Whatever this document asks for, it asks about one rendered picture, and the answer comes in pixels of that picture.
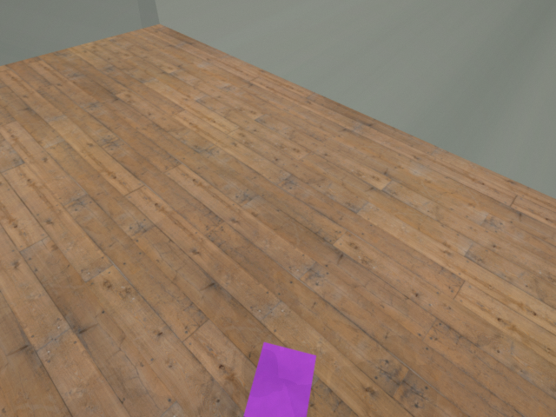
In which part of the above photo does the carton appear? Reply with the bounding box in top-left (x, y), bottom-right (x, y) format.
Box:
top-left (243, 342), bottom-right (316, 417)

